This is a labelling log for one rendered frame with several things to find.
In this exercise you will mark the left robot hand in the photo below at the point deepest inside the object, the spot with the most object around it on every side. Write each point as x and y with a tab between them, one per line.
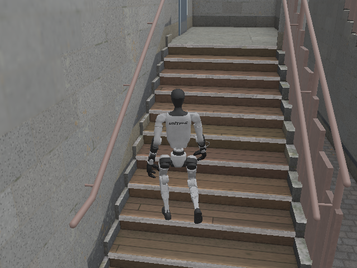
150	171

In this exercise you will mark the right robot hand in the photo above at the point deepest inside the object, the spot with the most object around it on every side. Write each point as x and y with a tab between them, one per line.
199	152

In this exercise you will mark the right robot shin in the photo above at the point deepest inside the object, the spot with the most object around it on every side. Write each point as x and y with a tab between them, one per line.
194	195

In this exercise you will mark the left robot upper arm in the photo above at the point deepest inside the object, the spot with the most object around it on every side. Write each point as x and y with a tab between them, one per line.
158	128

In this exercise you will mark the right robot upper arm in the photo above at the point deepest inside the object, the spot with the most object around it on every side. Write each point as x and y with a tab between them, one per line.
197	126

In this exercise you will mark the robot right forearm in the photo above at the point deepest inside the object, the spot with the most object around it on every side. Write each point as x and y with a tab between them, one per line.
202	145

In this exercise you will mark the humanoid robot head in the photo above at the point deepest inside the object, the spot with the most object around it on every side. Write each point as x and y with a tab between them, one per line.
177	97

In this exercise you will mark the robot left forearm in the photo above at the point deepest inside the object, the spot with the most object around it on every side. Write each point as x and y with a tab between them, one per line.
152	153

